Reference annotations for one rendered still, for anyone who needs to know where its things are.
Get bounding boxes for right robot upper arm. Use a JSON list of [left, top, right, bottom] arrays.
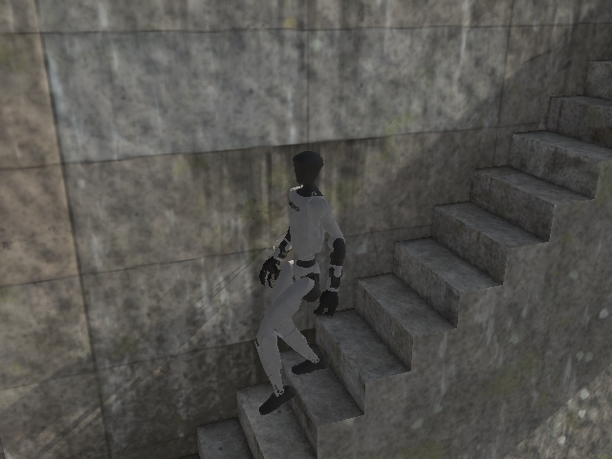
[[289, 186, 303, 199]]

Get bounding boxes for left robot hand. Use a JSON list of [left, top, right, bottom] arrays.
[[314, 290, 339, 317]]

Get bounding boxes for right robot forearm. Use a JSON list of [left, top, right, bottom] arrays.
[[273, 227, 292, 261]]

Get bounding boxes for humanoid robot torso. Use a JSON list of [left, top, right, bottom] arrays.
[[289, 185, 325, 282]]

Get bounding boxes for left robot forearm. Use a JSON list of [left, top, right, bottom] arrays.
[[326, 238, 346, 292]]

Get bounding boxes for right robot hand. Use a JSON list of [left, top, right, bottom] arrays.
[[259, 256, 281, 288]]

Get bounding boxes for left robot upper arm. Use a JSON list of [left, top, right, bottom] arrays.
[[308, 197, 345, 250]]

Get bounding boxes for left robot foot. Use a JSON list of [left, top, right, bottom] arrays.
[[259, 385, 296, 415]]

